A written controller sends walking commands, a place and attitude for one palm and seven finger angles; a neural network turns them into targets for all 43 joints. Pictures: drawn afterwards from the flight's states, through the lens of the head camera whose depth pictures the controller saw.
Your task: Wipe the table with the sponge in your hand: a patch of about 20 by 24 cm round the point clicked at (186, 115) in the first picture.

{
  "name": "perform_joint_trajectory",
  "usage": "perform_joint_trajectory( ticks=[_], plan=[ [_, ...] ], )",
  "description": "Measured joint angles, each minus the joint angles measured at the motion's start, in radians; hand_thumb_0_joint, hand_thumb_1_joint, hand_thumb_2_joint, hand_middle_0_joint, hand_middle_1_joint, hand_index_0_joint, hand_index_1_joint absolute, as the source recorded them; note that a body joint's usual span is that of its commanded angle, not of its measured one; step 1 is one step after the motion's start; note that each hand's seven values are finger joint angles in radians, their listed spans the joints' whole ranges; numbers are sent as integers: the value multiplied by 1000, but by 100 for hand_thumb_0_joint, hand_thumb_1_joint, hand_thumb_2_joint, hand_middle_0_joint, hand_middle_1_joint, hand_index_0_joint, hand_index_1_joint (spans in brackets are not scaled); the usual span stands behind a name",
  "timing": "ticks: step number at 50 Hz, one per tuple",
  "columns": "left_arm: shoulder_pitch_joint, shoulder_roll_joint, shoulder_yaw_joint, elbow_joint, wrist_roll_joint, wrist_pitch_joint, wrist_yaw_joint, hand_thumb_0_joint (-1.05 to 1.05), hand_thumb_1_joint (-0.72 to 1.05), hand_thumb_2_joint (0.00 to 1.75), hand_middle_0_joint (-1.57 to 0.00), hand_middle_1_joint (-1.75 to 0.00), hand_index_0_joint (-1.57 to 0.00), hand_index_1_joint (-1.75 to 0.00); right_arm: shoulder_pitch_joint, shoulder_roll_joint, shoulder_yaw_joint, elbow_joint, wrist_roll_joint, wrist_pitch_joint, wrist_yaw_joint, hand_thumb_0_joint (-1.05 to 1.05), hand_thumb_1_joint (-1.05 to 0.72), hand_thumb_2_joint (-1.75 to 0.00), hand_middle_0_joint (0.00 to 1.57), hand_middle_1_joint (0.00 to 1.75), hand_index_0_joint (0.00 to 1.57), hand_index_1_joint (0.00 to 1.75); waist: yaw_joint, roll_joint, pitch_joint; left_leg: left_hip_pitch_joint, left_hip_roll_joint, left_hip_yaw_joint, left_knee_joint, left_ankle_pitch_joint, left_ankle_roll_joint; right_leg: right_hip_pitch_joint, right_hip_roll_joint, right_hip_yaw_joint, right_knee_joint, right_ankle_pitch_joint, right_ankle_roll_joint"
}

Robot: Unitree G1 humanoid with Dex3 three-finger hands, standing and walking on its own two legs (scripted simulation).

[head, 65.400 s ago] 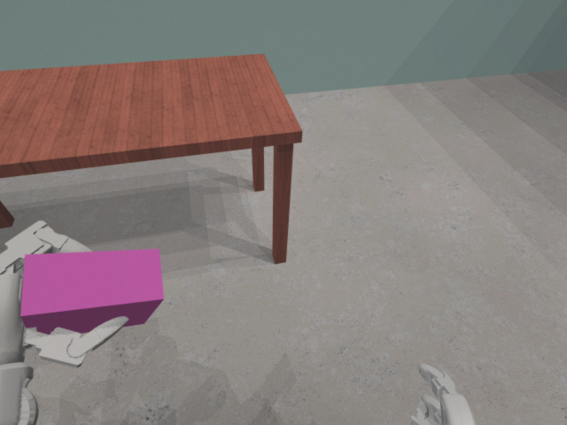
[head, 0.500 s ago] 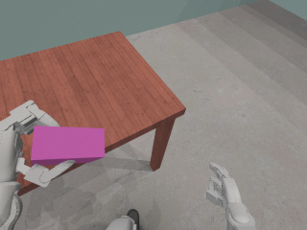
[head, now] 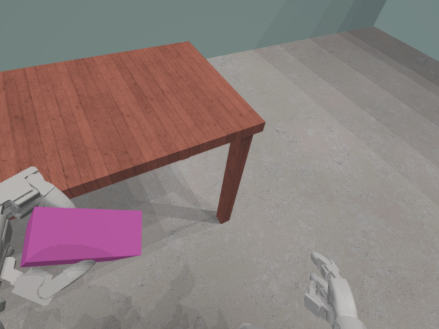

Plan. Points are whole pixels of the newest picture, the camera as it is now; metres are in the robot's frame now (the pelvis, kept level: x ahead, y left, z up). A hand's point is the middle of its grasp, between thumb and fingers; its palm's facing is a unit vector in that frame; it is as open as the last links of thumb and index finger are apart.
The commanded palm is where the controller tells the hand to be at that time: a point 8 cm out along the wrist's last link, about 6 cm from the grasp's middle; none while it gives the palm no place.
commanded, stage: stop stepping back and stand still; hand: left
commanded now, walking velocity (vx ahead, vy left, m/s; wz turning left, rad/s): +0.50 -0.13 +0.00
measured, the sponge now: (96, 238) +0.21 +0.18 +0.13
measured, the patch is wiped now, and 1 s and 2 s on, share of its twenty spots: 1.00 1.00 1.00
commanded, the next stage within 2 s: stand and wait in 1.92 s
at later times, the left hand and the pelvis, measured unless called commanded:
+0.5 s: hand out of the picture +0.05 +0.25 +0.19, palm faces +0.38 -0.87 -0.32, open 9.6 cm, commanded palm +0.01 +0.29 +0.19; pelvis -0.16 +0.01 +0.00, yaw +0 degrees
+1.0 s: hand out of the picture -0.01 +0.26 +0.18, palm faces +0.38 -0.87 -0.32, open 9.6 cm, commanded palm -0.08 +0.30 +0.19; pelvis -0.24 +0.02 +0.00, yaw -1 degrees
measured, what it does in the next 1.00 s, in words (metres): walks backwards: right foot, then left foot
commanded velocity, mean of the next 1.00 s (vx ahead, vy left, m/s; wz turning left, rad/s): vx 0.29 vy -0.02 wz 0.00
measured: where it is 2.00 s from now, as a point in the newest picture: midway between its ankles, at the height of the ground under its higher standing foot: outside the picture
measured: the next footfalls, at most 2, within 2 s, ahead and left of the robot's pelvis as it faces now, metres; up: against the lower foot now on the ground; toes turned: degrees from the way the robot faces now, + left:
right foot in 0.08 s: +0.05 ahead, -0.10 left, +0.00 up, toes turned -1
left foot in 0.34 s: -0.06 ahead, +0.12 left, +0.00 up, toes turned +5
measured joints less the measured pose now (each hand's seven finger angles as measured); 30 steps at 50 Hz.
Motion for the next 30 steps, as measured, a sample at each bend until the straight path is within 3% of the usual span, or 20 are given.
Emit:
perform_joint_trajectory(
  ticks=[3,4,6,8,10,13,16,18,20,23,25,28,30],
  plan=[
    [-22,39,24,34,-8,-20,-2,-1,-49,107,-79,-140,-81,-140,39,3,24,14,0,16,3,1,-90,-90,20,30,21,30,17,44,-56,-22,11,-15,36,-1,-1,128,15,-18,-166,36,-13],
    [-55,37,29,76,-5,-22,-2,-1,-50,108,-79,-140,-81,-140,45,-5,30,25,-1,30,1,1,-90,-90,20,30,21,30,25,67,-72,-46,19,-19,88,-53,7,156,21,-27,-215,81,-33],
    [-148,6,19,183,0,-10,-8,-1,-50,108,-79,-140,-81,-140,47,-30,29,57,3,65,-4,0,-90,-90,20,30,21,30,33,120,-85,-121,22,-43,284,-226,32,157,32,-61,-212,166,-69],
    [-227,-43,-4,292,-1,12,-14,-1,-50,108,-79,-140,-81,-140,57,-47,27,110,10,91,-9,1,-90,-90,20,30,21,30,52,124,-107,-190,-4,-40,516,-218,41,160,22,-72,-212,183,-77],
    [-263,-88,-16,374,-4,29,-16,-1,-50,108,-79,-140,-81,-140,76,-50,33,144,11,112,-11,1,-90,-90,20,30,21,30,64,90,-140,-213,-14,-8,620,-177,45,158,8,-64,-234,198,-82],
    [-274,-134,-50,407,-3,60,-2,-1,-49,108,-79,-141,-81,-140,103,-57,41,138,8,113,-26,1,-90,-90,20,30,21,30,59,41,-175,-155,-1,31,524,-190,64,125,-15,-78,-253,176,-90],
    [-253,-145,-97,319,0,72,13,-1,-49,108,-78,-141,-81,-140,99,-88,40,100,3,65,-44,1,-90,-90,20,30,21,30,40,35,-164,-9,2,29,231,-234,89,55,-17,-101,-215,124,-92],
    [-241,-106,-96,244,10,57,17,-1,-49,108,-78,-141,-81,-140,73,-95,26,76,2,28,-49,1,-90,-90,20,30,21,30,6,34,-125,-9,0,13,161,-157,78,-42,-6,-66,-12,3,-71],
    [-228,-45,-64,213,27,37,6,-1,-49,108,-79,-141,-81,-140,72,-70,13,70,8,4,-36,1,-91,-90,20,30,21,30,-3,-1,-97,-2,-11,42,156,-89,67,-109,6,-4,256,14,-47],
    [-194,6,-9,221,27,10,-4,-1,-50,108,-79,-140,-81,-140,122,-52,9,70,16,-5,-10,1,-91,-90,20,30,21,30,-27,13,-138,5,-5,45,93,-36,66,-131,15,-6,457,69,-29],
    [-192,-4,10,257,18,-7,-8,-1,-50,108,-79,-140,-81,-140,152,-55,10,86,18,0,-6,1,-91,-90,20,30,20,30,-29,55,-159,6,13,31,46,-3,65,-76,6,-31,365,83,-35],
    [-189,-35,28,311,3,-7,-9,-1,-50,108,-79,-140,-81,-140,182,-61,18,96,11,17,-15,1,-91,-90,20,30,20,30,-22,110,-166,-5,33,20,2,40,54,73,1,-64,52,26,-45],
    [-192,-43,27,339,1,10,-13,-1,-49,108,-79,-141,-81,-140,192,-64,22,85,8,21,-18,1,-90,-90,20,30,21,30,-14,127,-150,-46,31,15,53,-2,50,188,-3,-83,-151,26,-62]
  ],
)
